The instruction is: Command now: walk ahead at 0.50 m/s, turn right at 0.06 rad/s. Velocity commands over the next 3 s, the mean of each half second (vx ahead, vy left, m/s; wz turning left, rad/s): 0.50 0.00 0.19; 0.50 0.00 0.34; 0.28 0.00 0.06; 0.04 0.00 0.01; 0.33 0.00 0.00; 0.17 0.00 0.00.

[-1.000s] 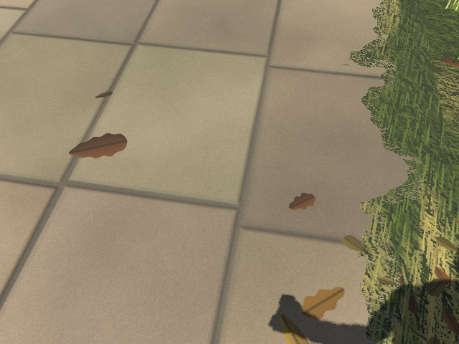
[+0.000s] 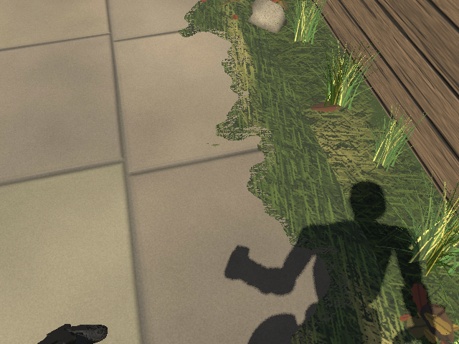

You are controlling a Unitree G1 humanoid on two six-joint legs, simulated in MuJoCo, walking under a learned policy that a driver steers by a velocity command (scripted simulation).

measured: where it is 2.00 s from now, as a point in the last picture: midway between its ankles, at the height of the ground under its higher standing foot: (182, 239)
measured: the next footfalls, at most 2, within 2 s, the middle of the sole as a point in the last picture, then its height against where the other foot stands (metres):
left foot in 0.48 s outside the picture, level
right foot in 0.96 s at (223, 256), level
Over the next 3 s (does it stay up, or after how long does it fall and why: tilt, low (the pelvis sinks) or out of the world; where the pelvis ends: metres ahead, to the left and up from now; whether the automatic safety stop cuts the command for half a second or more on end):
stays up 1.13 0.23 0.01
